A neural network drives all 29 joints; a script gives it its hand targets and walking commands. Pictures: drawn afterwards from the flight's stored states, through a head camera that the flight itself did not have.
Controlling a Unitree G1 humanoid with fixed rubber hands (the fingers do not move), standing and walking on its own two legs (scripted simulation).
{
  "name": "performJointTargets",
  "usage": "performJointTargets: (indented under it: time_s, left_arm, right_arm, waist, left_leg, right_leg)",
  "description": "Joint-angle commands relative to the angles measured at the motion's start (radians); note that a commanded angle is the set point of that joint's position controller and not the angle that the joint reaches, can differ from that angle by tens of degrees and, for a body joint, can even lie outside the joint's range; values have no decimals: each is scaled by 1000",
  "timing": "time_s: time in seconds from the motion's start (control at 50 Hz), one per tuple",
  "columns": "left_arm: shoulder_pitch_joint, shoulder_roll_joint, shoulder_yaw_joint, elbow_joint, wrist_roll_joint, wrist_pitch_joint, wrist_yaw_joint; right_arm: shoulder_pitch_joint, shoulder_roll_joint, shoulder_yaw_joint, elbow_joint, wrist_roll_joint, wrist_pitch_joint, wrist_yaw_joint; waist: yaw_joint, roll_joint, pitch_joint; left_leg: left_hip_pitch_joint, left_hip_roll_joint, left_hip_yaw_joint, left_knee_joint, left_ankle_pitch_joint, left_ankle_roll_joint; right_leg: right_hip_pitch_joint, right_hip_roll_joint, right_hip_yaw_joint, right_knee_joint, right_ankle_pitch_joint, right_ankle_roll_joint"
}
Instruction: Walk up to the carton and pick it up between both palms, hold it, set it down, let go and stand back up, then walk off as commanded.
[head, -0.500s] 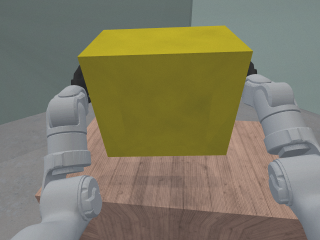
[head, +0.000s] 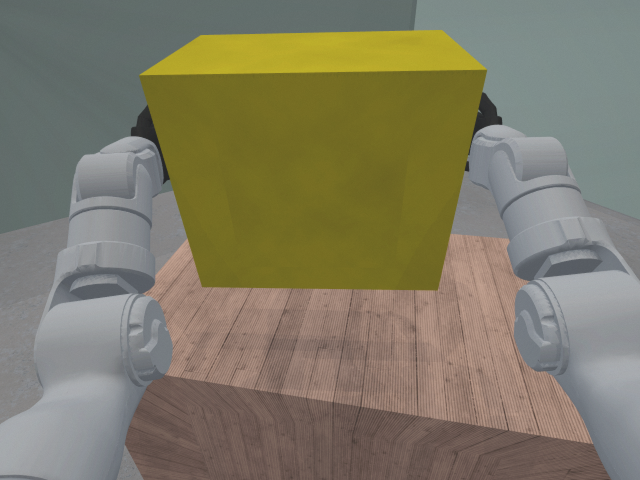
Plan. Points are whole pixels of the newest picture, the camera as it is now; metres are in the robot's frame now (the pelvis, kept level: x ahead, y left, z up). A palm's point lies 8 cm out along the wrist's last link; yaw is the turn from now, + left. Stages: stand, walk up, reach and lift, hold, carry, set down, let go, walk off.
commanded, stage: hold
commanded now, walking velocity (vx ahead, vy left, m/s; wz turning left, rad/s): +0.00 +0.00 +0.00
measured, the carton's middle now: (318, 162) +0.40 -0.01 +0.29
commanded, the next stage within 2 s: set down in 1.94 s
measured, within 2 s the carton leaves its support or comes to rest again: neither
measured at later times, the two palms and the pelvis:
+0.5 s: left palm (149, 184) +0.43 +0.21 +0.26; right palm (450, 151) +0.40 -0.17 +0.30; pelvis +0.05 +0.04 +0.00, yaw +0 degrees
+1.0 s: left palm (147, 146) +0.38 +0.18 +0.33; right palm (487, 164) +0.35 -0.20 +0.30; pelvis +0.00 +0.02 +0.00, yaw -1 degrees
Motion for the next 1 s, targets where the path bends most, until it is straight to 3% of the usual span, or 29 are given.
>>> performJointTargets:
  time_s: [0.0,0.04,0.06,0.12,0.2,0.24,0.26,0.28,0.3,0.32,0.38,0.4,0.44,0.46,0.48,0.5,0.52,0.54,0.6,0.62,0.72,0.74,0.76,0.84,0.86,0.88,0.92,0.96,0.98]
  left_arm:
    - [-851,-622,-282,-263,-193,-60,-127]
    - [-849,-627,-235,-179,-160,-47,-126]
    - [-883,-611,-248,-234,-171,-53,-120]
    - [-806,-608,-244,-238,-165,-37,-108]
    - [-741,-646,-286,-320,-168,-9,-116]
    - [-778,-686,-334,-369,-183,-4,-121]
    - [-731,-715,-358,-370,-196,8,-123]
    - [-759,-717,-379,-439,-206,7,-120]
    - [-690,-734,-410,-509,-227,14,-112]
    - [-701,-737,-408,-531,-223,16,-94]
    - [-662,-767,-463,-632,-213,45,-91]
    - [-633,-766,-474,-665,-212,57,-89]
    - [-585,-772,-478,-678,-196,76,-95]
    - [-606,-766,-499,-775,-202,70,-92]
    - [-578,-762,-492,-829,-191,81,-73]
    - [-573,-737,-489,-854,-187,84,-69]
    - [-548,-742,-478,-815,-168,91,-73]
    - [-568,-731,-471,-847,-144,91,-73]
    - [-536,-685,-433,-859,-119,105,-79]
    - [-554,-670,-446,-874,-118,111,-78]
    - [-555,-622,-414,-766,-93,124,-103]
    - [-573,-619,-378,-679,-62,129,-117]
    - [-583,-634,-383,-673,-77,119,-126]
    - [-675,-614,-335,-482,-106,79,-138]
    - [-671,-597,-310,-430,-104,77,-131]
    - [-686,-605,-310,-404,-120,68,-134]
    - [-712,-610,-277,-350,-112,44,-130]
    - [-711,-597,-259,-259,-122,34,-149]
    - [-730,-613,-254,-242,-110,31,-154]
  right_arm:
    - [-943,669,171,-398,231,-105,183]
    - [-929,630,140,-274,210,-88,191]
    - [-957,676,174,-342,224,-102,196]
    - [-923,681,218,-366,257,-85,196]
    - [-853,618,202,-385,280,-69,185]
    - [-838,594,175,-349,283,-65,187]
    - [-819,555,168,-380,289,-60,188]
    - [-813,574,196,-410,307,-56,194]
    - [-774,592,238,-504,338,-57,188]
    - [-783,558,242,-482,360,-55,193]
    - [-682,488,248,-500,385,-38,196]
    - [-706,469,251,-564,389,-44,196]
    - [-686,443,239,-615,384,-49,194]
    - [-678,453,261,-673,401,-52,194]
    - [-651,479,301,-682,429,-42,200]
    - [-612,489,321,-702,440,-36,203]
    - [-592,466,284,-678,412,-28,203]
    - [-624,484,310,-706,422,-37,210]
    - [-559,513,341,-726,430,-19,208]
    - [-554,514,345,-707,432,-11,218]
    - [-592,544,354,-700,395,-5,222]
    - [-606,504,290,-638,356,3,217]
    - [-652,541,300,-676,359,-6,223]
    - [-808,620,266,-712,267,-32,216]
    - [-808,623,259,-654,260,-21,223]
    - [-876,648,285,-721,262,-41,222]
    - [-889,665,275,-652,235,-43,210]
    - [-896,616,192,-589,197,-42,203]
    - [-895,624,176,-534,188,-36,200]
  waist:
    - [-9,-1,-344]
    - [-1,15,-204]
    - [26,3,-262]
    - [44,-33,-248]
    - [11,-10,-239]
    - [-26,41,-222]
    - [-49,37,-198]
    - [-38,45,-244]
    - [-37,42,-351]
    - [-26,89,-342]
    - [-101,130,-319]
    - [-96,148,-318]
    - [-135,156,-293]
    - [-122,168,-373]
    - [-80,206,-360]
    - [-84,193,-365]
    - [-119,201,-317]
    - [-84,220,-297]
    - [-52,158,-263]
    - [-41,178,-252]
    - [-6,70,-175]
    - [-32,56,-83]
    - [-5,28,-140]
    - [11,-106,-211]
    - [30,-109,-177]
    - [50,-126,-240]
    - [55,-135,-249]
    - [10,-123,-208]
    - [11,-103,-194]
  left_leg:
    - [5,-96,95,-47,-8,37]
    - [-56,-98,101,-82,-154,45]
    - [-57,-89,101,-78,-134,48]
    - [-14,-100,98,-67,-58,52]
    - [33,-96,94,-66,22,31]
    - [21,-86,91,-66,24,4]
    - [41,-80,87,-67,77,-4]
    - [54,-70,78,-62,113,-13]
    - [127,-77,76,-27,262,-24]
    - [149,-76,65,-4,324,-49]
    - [247,-57,44,20,503,-105]
    - [238,-55,48,18,529,-114]
    - [249,-57,45,26,588,-122]
    - [288,-61,49,33,640,-129]
    - [279,-57,42,38,689,-139]
    - [287,-61,38,45,715,-136]
    - [271,-65,47,41,688,-138]
    - [252,-69,61,38,662,-136]
    - [205,-81,73,15,640,-118]
    - [184,-82,70,6,595,-115]
    - [112,-79,90,-44,391,-70]
    - [71,-84,95,-65,257,-52]
    - [53,-79,95,-72,184,-37]
    - [-18,-82,121,-112,-82,38]
    - [-44,-75,122,-119,-98,43]
    - [-41,-84,132,-113,-114,57]
    - [-41,-90,138,-112,-155,75]
    - [-74,-83,133,-118,-201,76]
    - [-87,-81,139,-129,-246,86]
  right_leg:
    - [325,-21,77,-63,-43,36]
    - [266,-10,53,-74,-174,23]
    - [276,-8,57,-54,-159,27]
    - [284,8,37,-48,-67,29]
    - [328,33,23,-36,28,24]
    - [309,41,22,-20,54,15]
    - [324,41,22,-30,100,3]
    - [345,45,23,-7,138,2]
    - [396,54,18,-4,242,-2]
    - [370,67,17,0,242,-10]
    - [376,63,25,-2,302,-23]
    - [373,71,26,7,315,-26]
    - [391,64,25,7,356,-20]
    - [439,62,34,19,433,-17]
    - [430,72,31,33,414,-23]
    - [444,72,30,38,426,-20]
    - [441,63,37,27,443,-20]
    - [454,70,26,36,426,-20]
    - [506,69,26,45,456,-4]
    - [504,60,35,43,437,-8]
    - [493,41,35,13,392,16]
    - [444,30,32,-5,296,20]
    - [441,31,34,-5,256,25]
    - [361,22,25,-24,45,44]
    - [324,18,29,-32,9,37]
    - [338,21,29,-34,-24,42]
    - [333,18,37,-41,-66,48]
    - [303,15,50,-58,-136,43]
    - [292,24,39,-47,-183,45]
